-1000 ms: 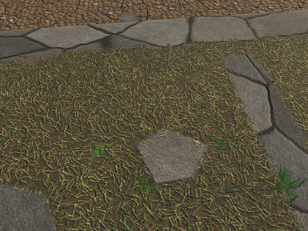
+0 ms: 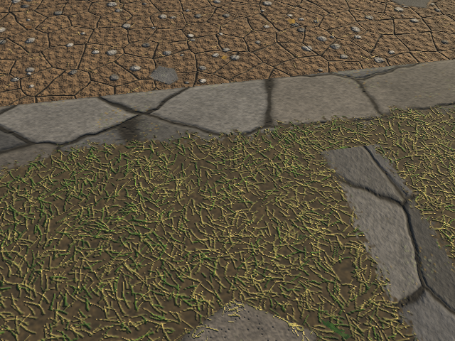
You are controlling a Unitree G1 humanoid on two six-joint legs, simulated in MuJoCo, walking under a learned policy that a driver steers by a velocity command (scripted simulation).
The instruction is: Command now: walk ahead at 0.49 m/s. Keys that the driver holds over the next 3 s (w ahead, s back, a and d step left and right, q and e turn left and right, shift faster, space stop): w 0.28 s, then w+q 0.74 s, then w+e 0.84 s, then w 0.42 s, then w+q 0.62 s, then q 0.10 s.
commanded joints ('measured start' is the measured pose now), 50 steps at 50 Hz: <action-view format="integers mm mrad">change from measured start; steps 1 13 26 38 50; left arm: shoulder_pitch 18 -157 72 184 20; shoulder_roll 44 85 87 146 139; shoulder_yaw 13 20 34 53 49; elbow -43 -124 9 55 -105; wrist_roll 10 -11 31 6 9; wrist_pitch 0 -34 -47 6 -54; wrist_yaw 3 -52 -30 12 -9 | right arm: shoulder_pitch -33 75 -22 -358 -126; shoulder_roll -139 -192 -74 -39 -120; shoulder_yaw -23 -41 -42 -32 -72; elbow -56 -12 -97 -274 -287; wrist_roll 3 25 37 29 17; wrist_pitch -14 35 57 51 32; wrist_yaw -21 -40 -40 25 -6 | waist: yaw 40 26 17 98 50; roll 70 119 -32 2 22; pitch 57 39 23 117 -64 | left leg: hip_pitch -84 194 -538 -628 58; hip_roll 283 343 217 179 274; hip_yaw -208 -175 -203 -34 -439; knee -191 26 848 396 -32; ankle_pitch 78 293 15 100 162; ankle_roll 168 86 -41 0 224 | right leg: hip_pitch -27 177 531 802 31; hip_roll -33 91 -112 -171 5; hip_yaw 3 -78 -48 -243 35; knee -155 -617 -968 -901 99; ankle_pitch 164 77 288 428 -148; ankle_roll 23 -38 -142 -98 27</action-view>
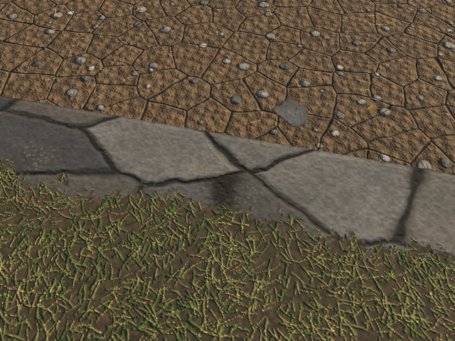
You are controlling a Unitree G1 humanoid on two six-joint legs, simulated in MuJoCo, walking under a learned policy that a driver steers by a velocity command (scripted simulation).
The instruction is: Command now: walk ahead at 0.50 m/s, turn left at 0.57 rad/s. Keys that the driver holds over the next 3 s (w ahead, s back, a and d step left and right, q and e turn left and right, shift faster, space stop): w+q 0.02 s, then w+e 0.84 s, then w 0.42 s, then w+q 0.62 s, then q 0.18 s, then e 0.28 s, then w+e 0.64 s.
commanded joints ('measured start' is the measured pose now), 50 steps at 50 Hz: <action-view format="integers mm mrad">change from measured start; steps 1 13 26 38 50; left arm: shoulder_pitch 22 -243 93 181 113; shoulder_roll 112 60 140 151 79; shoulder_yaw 35 3 40 44 3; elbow -85 -158 -155 -154 -129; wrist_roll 22 -3 7 89 81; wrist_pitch -1 20 47 -4 1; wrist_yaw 4 -32 -37 -111 -49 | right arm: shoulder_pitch -1 152 -9 -113 192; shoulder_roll -98 -133 -136 -34 -84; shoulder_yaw -17 -7 25 83 73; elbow -81 16 -90 -142 -34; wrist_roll -4 -14 0 -112 -60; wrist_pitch -20 -35 -94 8 -53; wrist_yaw -13 -39 -21 15 -27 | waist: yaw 36 -89 69 60 -76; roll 12 68 21 -61 87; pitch -106 1 -148 -37 -82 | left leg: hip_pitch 208 352 -411 -142 484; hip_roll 275 283 147 163 444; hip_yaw -389 -132 -137 -53 -432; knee -280 -331 783 163 -270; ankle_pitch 238 260 -216 148 -67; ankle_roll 206 81 -83 -186 150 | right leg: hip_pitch -203 -286 480 110 -427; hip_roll -70 -30 -181 -30 48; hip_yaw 54 -19 476 273 106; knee -90 -660 -969 -988 -1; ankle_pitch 69 532 220 256 -2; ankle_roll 18 -18 -307 -263 -44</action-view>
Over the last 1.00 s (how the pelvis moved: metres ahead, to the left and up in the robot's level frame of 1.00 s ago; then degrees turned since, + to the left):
0.54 0.02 -0.01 21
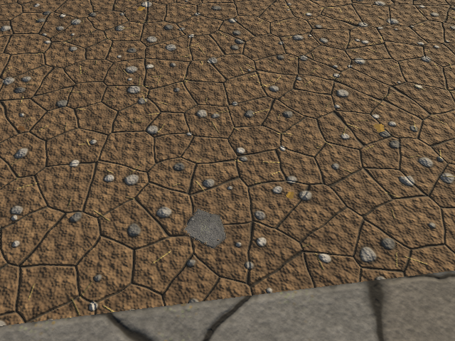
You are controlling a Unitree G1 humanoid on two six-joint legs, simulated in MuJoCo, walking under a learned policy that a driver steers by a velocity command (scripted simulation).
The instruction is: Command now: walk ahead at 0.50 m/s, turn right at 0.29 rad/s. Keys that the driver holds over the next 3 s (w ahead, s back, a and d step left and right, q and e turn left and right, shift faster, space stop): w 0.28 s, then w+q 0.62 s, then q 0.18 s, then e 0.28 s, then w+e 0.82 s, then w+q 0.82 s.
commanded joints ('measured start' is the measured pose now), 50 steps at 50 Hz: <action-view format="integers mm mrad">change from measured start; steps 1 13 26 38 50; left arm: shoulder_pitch -67 -315 -37 -37 -331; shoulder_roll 59 39 -10 58 73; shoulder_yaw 7 -24 -16 -9 1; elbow -80 -147 8 61 -174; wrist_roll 16 -4 -25 58 -32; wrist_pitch -12 51 3 -15 -8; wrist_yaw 41 6 94 64 47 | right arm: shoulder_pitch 211 248 185 108 357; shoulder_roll -49 -131 -25 -45 -55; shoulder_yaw -20 -67 -43 -54 -81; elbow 36 125 153 85 163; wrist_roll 13 -17 -39 -34 8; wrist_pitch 5 -23 -8 6 -72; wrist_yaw -14 41 30 97 25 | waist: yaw -79 -64 1 -62 -109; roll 103 85 -70 -19 -12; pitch -10 52 -12 62 35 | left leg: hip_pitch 392 314 -282 -226 267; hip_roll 306 258 127 115 288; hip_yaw -379 -89 -134 -106 -660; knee -308 -348 677 523 146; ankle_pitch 48 375 -133 228 537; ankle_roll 236 224 74 42 399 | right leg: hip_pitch -453 -292 248 168 -648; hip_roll -146 -157 -411 -394 -138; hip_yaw -17 -134 81 -304 33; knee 117 -463 -898 -824 365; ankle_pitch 148 483 297 619 -135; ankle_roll -20 -23 -195 -175 93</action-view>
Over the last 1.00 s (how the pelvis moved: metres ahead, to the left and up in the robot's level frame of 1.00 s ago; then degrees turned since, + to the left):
0.58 -0.06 0.00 -21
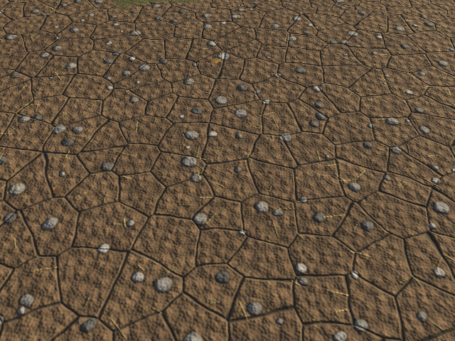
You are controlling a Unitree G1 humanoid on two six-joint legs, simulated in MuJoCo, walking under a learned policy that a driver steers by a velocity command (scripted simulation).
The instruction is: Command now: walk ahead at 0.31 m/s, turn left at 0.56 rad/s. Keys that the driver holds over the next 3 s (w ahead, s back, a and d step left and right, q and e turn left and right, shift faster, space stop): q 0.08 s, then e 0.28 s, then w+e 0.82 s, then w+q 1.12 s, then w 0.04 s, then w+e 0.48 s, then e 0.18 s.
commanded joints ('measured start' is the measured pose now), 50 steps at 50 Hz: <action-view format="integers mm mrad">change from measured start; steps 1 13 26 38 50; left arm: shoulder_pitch -134 -78 38 -3 -117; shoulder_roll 27 36 109 51 28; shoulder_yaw -5 8 22 55 70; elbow -177 -76 -30 -146 -165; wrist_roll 21 -123 -55 -82 -69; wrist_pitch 7 35 96 54 79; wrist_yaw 33 -14 109 92 24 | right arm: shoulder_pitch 46 165 -218 74 33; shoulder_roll -16 -43 47 -154 -69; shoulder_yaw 24 39 54 -66 -36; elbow -19 -24 -235 -125 -29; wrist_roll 9 99 31 53 43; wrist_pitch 20 137 140 83 67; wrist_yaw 10 -87 -88 -36 -54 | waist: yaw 37 -73 29 -10 25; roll -1 -13 -98 216 116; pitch -1 13 -50 104 38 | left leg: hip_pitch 105 16 -217 414 238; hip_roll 330 43 109 504 310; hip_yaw -507 -176 15 -715 36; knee -251 389 210 -686 -679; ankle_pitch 806 338 502 -341 449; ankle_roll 304 57 -187 83 -2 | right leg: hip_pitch -414 195 -163 -787 -426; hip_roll -54 -71 -69 54 12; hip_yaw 120 -64 152 262 119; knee -84 -1327 -1135 -145 -441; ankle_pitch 79 1337 358 205 801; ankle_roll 14 -36 -236 -98 -59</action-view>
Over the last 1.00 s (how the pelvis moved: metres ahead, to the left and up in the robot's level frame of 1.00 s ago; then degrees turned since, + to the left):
0.52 0.03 -0.04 16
